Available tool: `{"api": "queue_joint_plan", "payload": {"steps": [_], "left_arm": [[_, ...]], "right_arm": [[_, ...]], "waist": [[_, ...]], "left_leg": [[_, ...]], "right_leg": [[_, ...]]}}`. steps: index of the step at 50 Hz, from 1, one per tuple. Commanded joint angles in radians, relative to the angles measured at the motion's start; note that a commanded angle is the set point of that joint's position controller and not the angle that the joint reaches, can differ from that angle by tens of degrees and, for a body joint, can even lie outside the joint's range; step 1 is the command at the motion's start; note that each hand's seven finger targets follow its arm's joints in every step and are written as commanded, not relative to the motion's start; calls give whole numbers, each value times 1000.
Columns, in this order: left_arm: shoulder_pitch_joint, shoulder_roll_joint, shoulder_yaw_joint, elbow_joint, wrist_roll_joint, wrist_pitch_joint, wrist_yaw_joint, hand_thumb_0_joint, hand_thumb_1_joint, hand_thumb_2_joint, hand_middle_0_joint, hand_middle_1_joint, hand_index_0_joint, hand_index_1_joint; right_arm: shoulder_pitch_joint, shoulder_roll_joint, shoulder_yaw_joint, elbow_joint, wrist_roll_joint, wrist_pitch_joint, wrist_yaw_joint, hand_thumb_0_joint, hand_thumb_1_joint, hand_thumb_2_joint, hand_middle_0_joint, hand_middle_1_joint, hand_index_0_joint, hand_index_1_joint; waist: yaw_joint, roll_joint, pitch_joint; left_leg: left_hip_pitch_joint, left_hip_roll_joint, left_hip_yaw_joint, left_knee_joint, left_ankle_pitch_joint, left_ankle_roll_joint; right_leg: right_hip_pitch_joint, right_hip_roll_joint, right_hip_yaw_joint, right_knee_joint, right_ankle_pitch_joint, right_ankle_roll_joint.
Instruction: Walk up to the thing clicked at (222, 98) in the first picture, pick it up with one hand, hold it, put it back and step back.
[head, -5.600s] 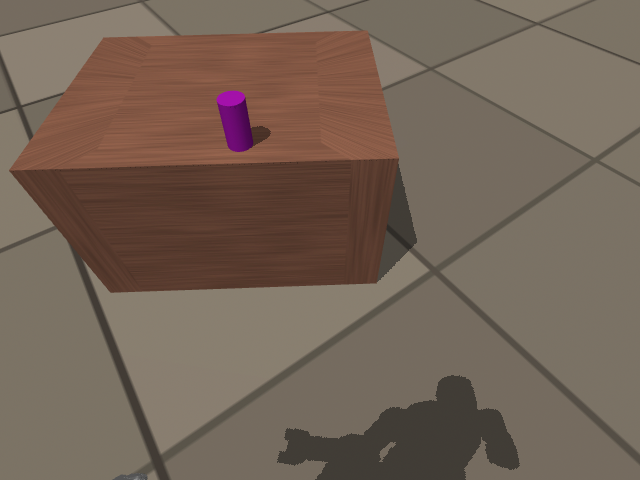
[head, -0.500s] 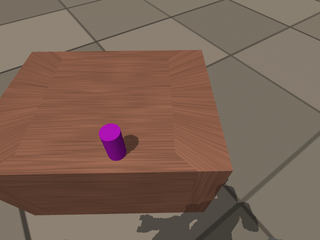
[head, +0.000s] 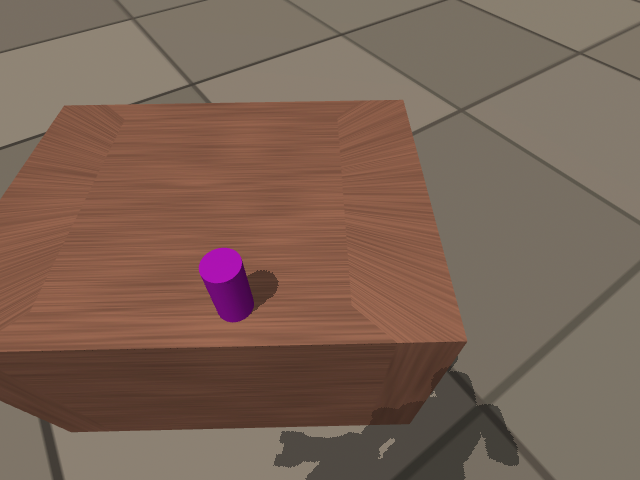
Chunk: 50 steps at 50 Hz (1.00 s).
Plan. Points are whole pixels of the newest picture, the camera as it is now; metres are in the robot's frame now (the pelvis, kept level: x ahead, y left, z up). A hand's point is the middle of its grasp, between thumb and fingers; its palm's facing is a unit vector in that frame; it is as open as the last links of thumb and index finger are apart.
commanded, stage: stand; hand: left
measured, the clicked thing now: (228, 286) +0.41 +0.19 -0.11
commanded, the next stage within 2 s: go down in 0.46 s
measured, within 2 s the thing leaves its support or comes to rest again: neither
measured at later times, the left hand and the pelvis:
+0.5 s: hand out of the picture +0.06 +0.25 -0.16, palm faces -0.03 -0.94 -0.35, open 7.4 cm; pelvis +0.00 +0.00 +0.00, yaw +0 degrees
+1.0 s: hand (151, 458) +0.16 +0.26 -0.14, palm faces +0.21 -0.93 -0.30, open 14.5 cm; pelvis -0.02 +0.00 -0.02, yaw -1 degrees
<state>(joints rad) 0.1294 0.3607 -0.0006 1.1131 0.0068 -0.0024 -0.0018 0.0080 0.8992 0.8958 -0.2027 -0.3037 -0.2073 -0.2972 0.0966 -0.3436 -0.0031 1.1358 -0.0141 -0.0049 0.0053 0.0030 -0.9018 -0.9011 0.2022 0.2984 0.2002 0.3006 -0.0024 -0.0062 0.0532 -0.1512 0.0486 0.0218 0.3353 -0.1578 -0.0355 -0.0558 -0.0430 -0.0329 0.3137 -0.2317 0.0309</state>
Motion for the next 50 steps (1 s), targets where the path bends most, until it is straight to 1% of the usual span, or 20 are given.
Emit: {"api": "queue_joint_plan", "payload": {"steps": [1, 27, 28, 29, 32, 35, 36, 37, 38, 39, 40, 41, 42, 43, 44, 45, 46, 47, 48, 50], "left_arm": [[-26, 204, 42, -57, 4, -23, 12, 0, 900, 900, -200, -300, -200, -301], [-17, 212, 46, -59, 3, -26, 10, 0, 900, 900, -200, -300, -200, -301], [-24, 213, 46, -61, 3, -26, 10, 0, 820, 820, -120, -220, -120, -221], [-375, 6, 14, -412, -72, -102, 14, 0, 740, 740, -40, -140, -40, -141], [-182, 227, 115, -231, -62, -14, 38, 0, 500, 500, -8, -45, 0, -60], [-223, 205, 112, -274, -41, 25, 34, 0, 295, 272, -19, -64, -20, -71], [-204, 200, 114, -254, -25, 48, 26, 0, 215, 349, -49, -98, -36, -113], [-208, 213, 211, -410, -51, -23, 51, 0, 164, 269, -67, -18, -68, -33], [-59, 201, 230, -306, -32, -5, 40, 0, 142, 189, -43, -35, -45, -36], [127, 134, 223, -233, -31, 25, 28, 0, 77, 155, -45, -54, -56, -47], [137, 90, 185, -241, -28, 56, 11, 0, -3, 235, -66, -93, -65, -94], [-54, 193, 236, -473, -43, 19, 37, 0, 29, 155, -81, -38, -103, -15], [-105, 164, 244, -545, -55, 8, 32, 0, -51, 214, -64, -91, -65, -89], [50, 173, 256, -433, -48, 27, 43, 0, -38, 134, -85, -21, -104, -9], [-40, 72, 214, -464, -73, 22, 23, 0, -118, 178, -55, -74, -54, -74], [0, 114, 214, -411, -56, 23, 38, 0, -145, 98, -86, -46, -98, -32], [-119, 59, 227, -517, -85, -11, 26, 0, -225, 178, -59, -70, -46, -84], [-12, 156, 252, -469, -53, -4, 43, 0, -199, 98, -90, -44, -96, -36], [-109, 112, 280, -615, -75, -28, 35, 0, -213, 105, -63, -79, -71, -73], [66, 144, 264, -525, -51, -20, 49, 0, -373, 71, -97, -63, -104, -55]], "right_arm": [[-39, -216, -36, -58, 6, -20, -12, 0, -900, -900, 200, 300, 200, 300], [-28, -217, -37, -62, 6, -20, -11, 0, -900, -900, 200, 300, 200, 300], [-23, -214, -37, -63, 6, -21, -11, 0, -820, -820, 120, 220, 120, 220], [-374, -31, -15, -414, 106, -132, -26, 0, -740, -740, 45, 140, 48, 140], [-160, -199, -101, -234, 92, -118, -59, 0, -500, -500, 44, 54, 48, 54], [-197, -179, -119, -333, 91, -137, -69, 0, -260, -260, 45, 53, 48, 53], [-136, -154, -114, -318, 86, -131, -66, 0, -180, -232, 46, 55, 50, 55], [-81, -128, -153, -350, 75, -132, -57, 0, -100, -189, 47, 53, 49, 53], [29, -188, -200, -320, 49, -126, -53, 0, -31, -193, 46, 52, 49, 52], [146, -138, -191, -297, 49, -113, -39, 0, 21, -178, 47, 52, 49, 52], [133, -119, -178, -328, 57, -106, -33, 0, 33, -188, 48, 54, 50, 54], [48, -177, -214, -449, 63, -108, -42, 0, 70, -158, 49, 53, 50, 53], [-13, -167, -207, -479, 56, -105, -38, 0, 88, -171, 49, 54, 51, 54], [103, -114, -194, -418, 70, -85, -36, 0, 141, -139, 49, 52, 50, 52], [-25, -109, -166, -489, 63, -86, -28, 0, 191, -143, 49, 54, 51, 54], [6, -60, -148, -443, 73, -77, -30, 0, 195, -126, 50, 52, 50, 52], [-103, -92, -163, -484, 60, -91, -32, 0, 230, -134, 49, 53, 51, 53], [-13, -100, -185, -459, 67, -82, -39, 0, 223, -118, 50, 52, 50, 52], [-70, -90, -181, -506, 51, -87, -35, 0, 243, -117, 48, 51, 49, 51], [33, -96, -190, -492, 60, -85, -45, 0, 285, -102, 50, 51, 50, 51]], "waist": [[1, 8, -86], [2, -1, -81], [-2, -2, -84], [-33, 69, -97], [-10, 61, -22], [-7, -4, -225], [-11, 18, -240], [6, -37, -334], [-15, 14, -272], [-2, -10, -242], [-10, -5, -244], [4, -17, -398], [-6, 44, -336], [20, 23, -299], [-6, 46, -202], [25, 14, -208], [5, 37, -179], [26, 52, -223], [8, 77, -211], [28, 38, -225]], "left_leg": [[69, 94, -74, -27, 212, 43], [83, 94, -75, -23, 205, 46], [82, 92, -72, -24, 209, 44], [-42, -53, 42, 64, 95, 30], [-80, -41, 35, 67, -36, 19], [-82, -36, 20, 144, 66, 30], [-95, -40, 16, 157, 66, 33], [-36, -32, 18, 140, 91, 41], [-112, -41, 19, 193, 109, 34], [-126, -46, 27, 202, 123, 33], [-116, -50, 29, 190, 138, 33], [30, -34, 32, 137, 179, 30], [-77, -46, 24, 185, 154, 31], [-30, -36, 36, 141, 171, 24], [-178, -49, 28, 204, 102, 26], [-122, -36, 34, 176, 97, 25], [-254, -42, 27, 251, 25, 29], [-144, -32, 38, 188, 35, 23], [-249, -41, 27, 251, -5, 31], [-159, -31, 34, 185, 9, 27]], "right_leg": [[-35, -102, 60, -48, 190, -41], [-48, -101, 67, -55, 189, -45], [-46, -101, 67, -50, 194, -46], [-192, 18, 4, 38, 161, -30], [-211, 31, -13, 53, 20, -40], [-183, 44, -6, 126, 128, -35], [-210, 45, -7, 144, 132, -38], [-167, 40, -8, 131, 154, -28], [-247, 50, -8, 183, 167, -36], [-246, 55, -14, 192, 171, -36], [-256, 57, -15, 187, 183, -37], [-156, 49, -19, 149, 215, -26], [-247, 50, -8, 182, 185, -32], [-219, 45, -22, 150, 189, -31], [-325, 53, -15, 198, 129, -37], [-284, 44, -26, 187, 116, -33], [-379, 53, -17, 251, 50, -38], [-304, 42, -19, 210, 59, -37], [-378, 45, -9, 249, 26, -41], [-306, 42, -18, 199, 30, -36]]}}
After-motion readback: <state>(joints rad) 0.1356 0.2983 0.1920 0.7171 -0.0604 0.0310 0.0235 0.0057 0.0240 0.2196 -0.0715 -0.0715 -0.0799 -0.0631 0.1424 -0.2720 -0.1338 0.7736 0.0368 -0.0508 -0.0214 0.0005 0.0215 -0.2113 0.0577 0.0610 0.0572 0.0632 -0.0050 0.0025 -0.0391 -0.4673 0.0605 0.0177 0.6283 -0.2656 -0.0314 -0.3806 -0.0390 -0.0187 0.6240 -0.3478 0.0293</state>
